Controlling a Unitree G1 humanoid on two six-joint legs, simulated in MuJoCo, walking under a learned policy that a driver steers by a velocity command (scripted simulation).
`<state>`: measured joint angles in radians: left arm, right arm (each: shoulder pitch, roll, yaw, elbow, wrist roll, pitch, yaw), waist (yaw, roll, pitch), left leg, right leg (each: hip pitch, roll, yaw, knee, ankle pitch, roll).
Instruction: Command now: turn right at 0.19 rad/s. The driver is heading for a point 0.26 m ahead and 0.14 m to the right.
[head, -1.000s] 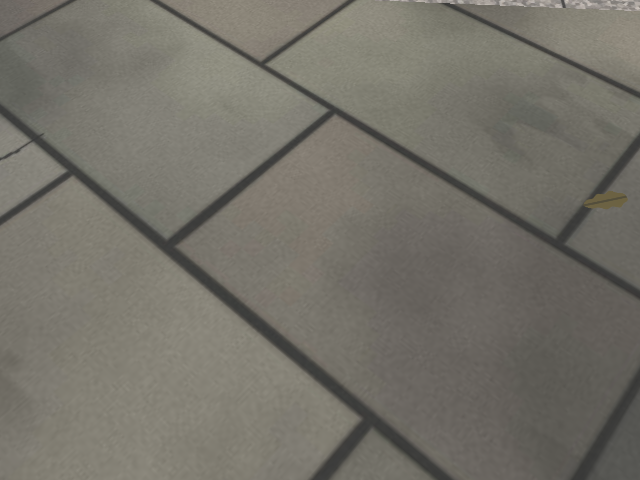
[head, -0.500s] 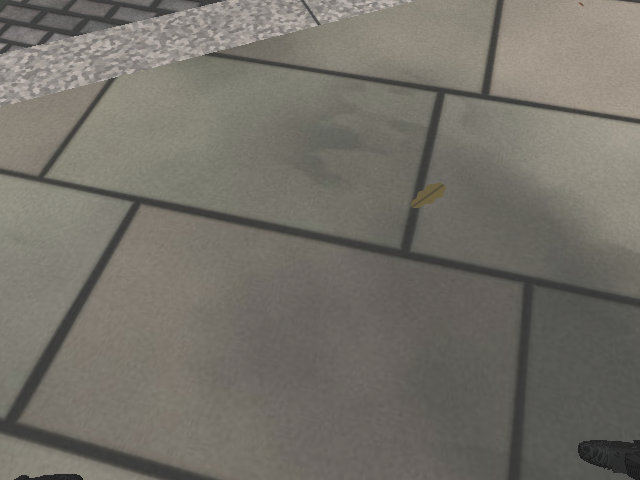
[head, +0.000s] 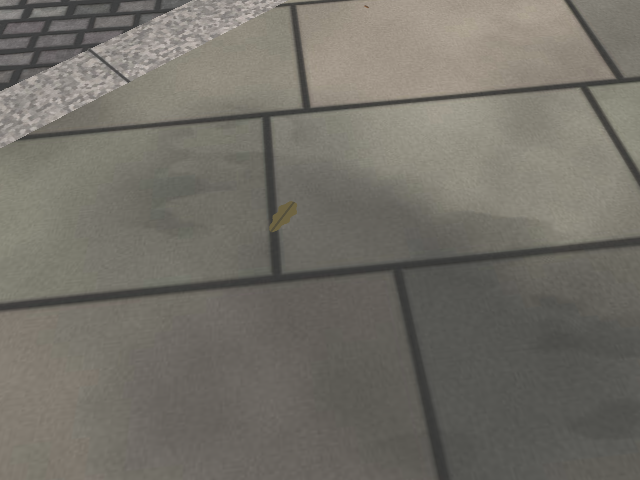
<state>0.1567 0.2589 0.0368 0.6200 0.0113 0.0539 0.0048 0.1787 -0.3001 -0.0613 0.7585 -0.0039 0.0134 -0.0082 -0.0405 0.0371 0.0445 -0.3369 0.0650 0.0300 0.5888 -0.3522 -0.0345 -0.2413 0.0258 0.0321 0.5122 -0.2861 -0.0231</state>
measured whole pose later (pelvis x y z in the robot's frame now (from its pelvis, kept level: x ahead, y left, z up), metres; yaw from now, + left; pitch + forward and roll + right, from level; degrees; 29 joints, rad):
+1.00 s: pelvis +0.23 -0.12 +0.00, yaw -28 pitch +1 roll -1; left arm 0.16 0.26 0.04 0.74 0.01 -0.06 -0.03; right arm 0.20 -0.32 -0.05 0.73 0.00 -0.04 -0.04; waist 0.00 0.04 0.07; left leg -0.56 0.11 -0.05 1.08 -0.36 -0.07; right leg -0.30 0.09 -0.02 0.40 -0.12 -0.08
